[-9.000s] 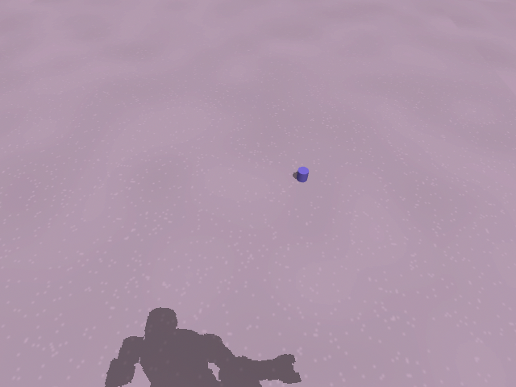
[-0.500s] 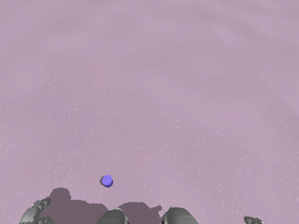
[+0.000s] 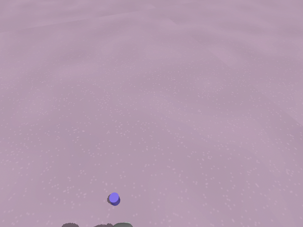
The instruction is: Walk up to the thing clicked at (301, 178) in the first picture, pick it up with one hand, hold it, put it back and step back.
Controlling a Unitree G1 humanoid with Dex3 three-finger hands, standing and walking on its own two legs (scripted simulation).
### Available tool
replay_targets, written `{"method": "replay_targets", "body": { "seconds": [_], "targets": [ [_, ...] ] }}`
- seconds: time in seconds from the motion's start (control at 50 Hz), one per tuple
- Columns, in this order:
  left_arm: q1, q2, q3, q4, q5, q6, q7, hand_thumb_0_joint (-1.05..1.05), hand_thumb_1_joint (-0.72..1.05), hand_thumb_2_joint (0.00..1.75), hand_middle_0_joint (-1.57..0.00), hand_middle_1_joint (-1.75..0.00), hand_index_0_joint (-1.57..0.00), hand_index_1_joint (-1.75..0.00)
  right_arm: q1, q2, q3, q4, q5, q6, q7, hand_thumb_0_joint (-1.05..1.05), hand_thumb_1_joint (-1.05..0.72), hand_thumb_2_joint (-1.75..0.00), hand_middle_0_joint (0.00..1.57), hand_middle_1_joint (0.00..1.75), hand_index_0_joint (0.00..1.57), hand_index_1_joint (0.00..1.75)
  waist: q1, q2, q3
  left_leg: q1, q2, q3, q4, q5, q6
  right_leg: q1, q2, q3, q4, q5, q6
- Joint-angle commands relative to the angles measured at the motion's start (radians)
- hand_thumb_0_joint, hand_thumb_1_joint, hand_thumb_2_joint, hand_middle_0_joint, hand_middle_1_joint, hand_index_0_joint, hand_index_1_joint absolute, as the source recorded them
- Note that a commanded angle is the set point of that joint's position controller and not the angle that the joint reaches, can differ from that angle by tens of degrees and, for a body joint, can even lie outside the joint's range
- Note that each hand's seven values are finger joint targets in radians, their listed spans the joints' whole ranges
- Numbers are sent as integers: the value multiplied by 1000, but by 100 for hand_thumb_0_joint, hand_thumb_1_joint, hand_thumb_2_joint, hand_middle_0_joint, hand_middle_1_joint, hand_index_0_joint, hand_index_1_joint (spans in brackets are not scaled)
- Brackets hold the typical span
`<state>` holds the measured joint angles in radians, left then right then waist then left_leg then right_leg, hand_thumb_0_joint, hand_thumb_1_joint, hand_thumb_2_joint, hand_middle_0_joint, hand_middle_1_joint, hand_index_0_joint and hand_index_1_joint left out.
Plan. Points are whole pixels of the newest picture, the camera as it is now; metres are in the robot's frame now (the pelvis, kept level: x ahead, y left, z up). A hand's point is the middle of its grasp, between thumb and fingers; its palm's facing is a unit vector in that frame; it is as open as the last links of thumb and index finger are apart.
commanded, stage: walk up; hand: left
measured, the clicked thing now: (114, 199) +0.43 +0.24 -0.74
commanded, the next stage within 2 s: none
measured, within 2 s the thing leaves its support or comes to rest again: neither
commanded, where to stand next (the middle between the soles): +0.06 -0.01 m, yaw +2 degrees
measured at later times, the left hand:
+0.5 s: hand out of the picture +0.07 +0.28 -0.16, palm faces +0.01 -0.92 -0.39, open 7.4 cm
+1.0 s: hand out of the picture -0.03 +0.27 -0.13, palm faces +0.11 -0.91 -0.39, open 7.4 cm
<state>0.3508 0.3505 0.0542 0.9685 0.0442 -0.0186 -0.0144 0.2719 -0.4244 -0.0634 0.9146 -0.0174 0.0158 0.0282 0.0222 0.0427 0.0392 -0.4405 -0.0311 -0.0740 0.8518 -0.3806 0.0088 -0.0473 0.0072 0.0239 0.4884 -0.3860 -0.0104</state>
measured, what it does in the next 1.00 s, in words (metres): steps on the spot: left foot, then right foot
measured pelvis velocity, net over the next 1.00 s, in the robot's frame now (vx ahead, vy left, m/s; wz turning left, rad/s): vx -0.06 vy -0.01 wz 0.11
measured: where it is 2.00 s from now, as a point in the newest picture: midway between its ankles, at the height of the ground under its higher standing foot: outside the picture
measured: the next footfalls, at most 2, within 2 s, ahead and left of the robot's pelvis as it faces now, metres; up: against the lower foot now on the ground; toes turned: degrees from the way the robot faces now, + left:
left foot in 0.14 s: +0.13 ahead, +0.12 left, +0.00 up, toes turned +3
right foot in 0.58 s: +0.04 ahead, -0.12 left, +0.00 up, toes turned +0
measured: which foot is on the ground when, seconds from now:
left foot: up 0.00-0.12, down 0.14-0.60, up 0.62-1.00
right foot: down 0.00-0.16, up 0.18-0.56, down 0.58-1.00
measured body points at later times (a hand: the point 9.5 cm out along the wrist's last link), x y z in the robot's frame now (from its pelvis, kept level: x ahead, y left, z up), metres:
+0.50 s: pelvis +0.00 +0.00 -0.01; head +0.04 +0.00 +0.43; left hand +0.07 +0.32 -0.13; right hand +0.13 -0.30 -0.12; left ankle +0.09 +0.11 -0.73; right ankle +0.02 -0.13 -0.70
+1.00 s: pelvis -0.06 -0.01 +0.00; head -0.06 -0.01 +0.45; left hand -0.03 +0.32 -0.10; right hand +0.01 -0.33 -0.12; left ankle -0.07 +0.11 -0.73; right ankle -0.01 -0.12 -0.73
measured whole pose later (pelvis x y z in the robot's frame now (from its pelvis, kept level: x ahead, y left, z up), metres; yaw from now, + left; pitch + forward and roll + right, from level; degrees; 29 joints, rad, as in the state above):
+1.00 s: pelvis -0.06 -0.01 +0.00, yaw +7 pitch -3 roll +1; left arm 0.30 0.40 0.08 0.81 0.05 -0.01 -0.04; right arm 0.33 -0.42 -0.06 0.94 -0.02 -0.01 0.05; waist 0.03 -0.01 0.05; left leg -0.23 -0.01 0.01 0.63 -0.47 0.02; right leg -0.28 -0.07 -0.09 0.59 -0.26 -0.04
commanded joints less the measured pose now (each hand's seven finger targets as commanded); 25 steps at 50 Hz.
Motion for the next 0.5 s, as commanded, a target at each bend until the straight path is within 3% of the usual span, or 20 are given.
{"method": "replay_targets", "body": {
  "seconds": [0.0, 0.04, 0.06, 0.08, 0.1, 0.12, 0.14, 0.16, 0.18, 0.22, 0.24, 0.26, 0.3, 0.34, 0.4, 0.44, 0.48],
  "targets": [
    [-4, 292, 81, -111, -7, -41, 7, 0, 90, 90, -20, -30, -20, -30, -128, -157, -33, -123, 5, -61, -1, 0, -90, -90, 20, 30, 20, 30, 48, -252, 117, -114, 15, 65, -99, -5, 7, 9, -212, 172, -171, 294, -161],
    [-26, 287, 77, -131, -11, -31, 4, 0, 90, 90, -20, -30, -20, -30, -133, -147, -38, -122, 5, -69, 5, 0, -90, -90, 20, 30, 20, 30, 41, -256, 114, -33, 17, 95, -201, 25, 11, -30, -209, 128, -142, 345, -162],
    [-44, 283, 71, -140, -18, -25, 3, 0, 90, 90, -20, -30, -20, -30, -98, -137, -39, -109, 5, -73, 3, 0, -90, -90, 20, 30, 20, 30, 21, -240, 87, 45, 7, 115, -278, 84, 9, -45, -197, 95, -87, 428, -154],
    [-75, 284, 64, -154, -27, -22, 4, 0, 90, 90, -20, -30, -20, -30, -31, -130, -42, -86, 7, -77, -2, 0, -90, -90, 20, 30, 20, 30, -22, -208, 40, 198, -5, 130, -363, 193, 18, -112, -195, 65, -4, 495, -139],
    [-72, 255, 50, -165, -34, -19, 5, 0, 90, 90, -20, -30, -20, -30, 53, -157, -58, -58, 3, -82, -14, 0, -90, -90, 20, 30, 20, 30, -61, -113, -40, 372, -16, 120, -432, 255, 32, -163, -148, 16, 177, 538, -104],
    [-35, 200, 33, -172, -45, -18, 11, 0, 90, 90, -20, -30, -20, -30, 117, -199, -77, -47, -5, -85, -27, 0, -90, -90, 20, 30, 20, 30, -86, 14, -123, 532, 77, -12, -462, 280, 72, -274, -92, -22, 386, 393, -54],
    [13, 129, 14, -181, -56, -20, 15, 0, 90, 90, -20, -30, -20, -30, 130, -256, -88, -64, -21, -89, -37, 0, -90, -90, 20, 30, 20, 30, -65, 196, -176, 658, 310, -372, -454, 396, 152, -480, 49, -6, 558, -137, -3],
    [26, 220, 32, -160, -52, -2, 30, 0, 90, 90, -20, -30, -20, -30, 106, -295, -92, -89, -1, -85, -40, 0, -90, -90, 20, 30, 20, 30, -65, 74, -184, 510, 413, -525, -516, 207, 255, -432, 22, 67, 595, -212, -32],
    [15, 270, 39, -146, -46, 6, 33, 0, 90, 90, -20, -30, -20, -30, 72, -294, -98, -90, 17, -81, -37, 0, -90, -90, 20, 30, 20, 30, -60, 58, -121, 380, 428, -522, -550, 121, 296, -391, -11, 91, 657, -213, -37],
    [11, 261, 42, -133, -42, 10, 25, 0, 90, 90, -20, -30, -20, -30, -6, -228, -68, -114, 13, -80, -39, 0, -90, -90, 20, 30, 20, 30, -28, 5, -19, 270, 338, -343, -576, 76, 230, -398, -33, 132, 630, -151, -42],
    [29, 246, 39, -115, -42, 18, 20, 0, 90, 90, -20, -30, -20, -30, -51, -191, -50, -124, 13, -84, -44, 0, -90, -90, 20, 30, 20, 30, -8, -9, 20, 205, 283, -230, -575, 70, 177, -386, -50, 136, 570, -95, -39],
    [33, 239, 38, -100, -47, 22, 15, 0, 90, 90, -20, -30, -20, -30, -59, -179, -39, -119, 14, -85, -44, 0, -90, -90, 20, 30, 20, 30, -6, 14, 37, 156, 266, -183, -573, 112, 160, -351, -43, 114, 533, -65, -30],
    [19, 217, 34, -81, -56, 28, 15, 0, 90, 90, -20, -30, -20, -30, -100, -176, -32, -111, 8, -77, -44, 0, -90, -90, 20, 30, 20, 30, -3, 69, 61, 69, 255, -114, -557, 213, 169, -271, -37, 80, 438, -53, -6],
    [-5, 216, 35, -89, -58, 27, 26, 0, 90, 90, -20, -30, -20, -30, -132, -200, -36, -124, 3, -51, -44, 0, -90, -90, 20, 30, 20, 30, -7, 151, 73, 50, 278, -94, -521, 365, 213, -278, -23, 20, 447, -58, 10],
    [5, 225, 49, -89, -67, 38, 50, 0, 90, 90, -20, -30, -20, -30, -142, -201, -45, -162, -2, -8, -41, 0, -90, -90, 20, 30, 20, 30, -13, 196, 38, 49, 308, -95, -439, 707, 257, -285, 0, -19, 534, -92, 22],
    [2, 230, 57, -103, -63, 43, 50, 0, 90, 90, -20, -30, -20, -30, -151, -200, -51, -181, -4, 7, -42, 0, -90, -90, 20, 30, 20, 30, -17, 147, -32, 73, 288, -94, -392, 661, 238, -269, -2, -23, 507, -77, 14],
    [8, 221, 60, -115, -58, 41, 48, 0, 90, 90, -20, -30, -20, -30, -179, -205, -56, -194, -2, 21, -42, 0, -90, -90, 20, 30, 20, 30, -5, 137, -91, 111, 264, -97, -334, 540, 203, -253, -12, -32, 394, -29, 2]
  ]
}}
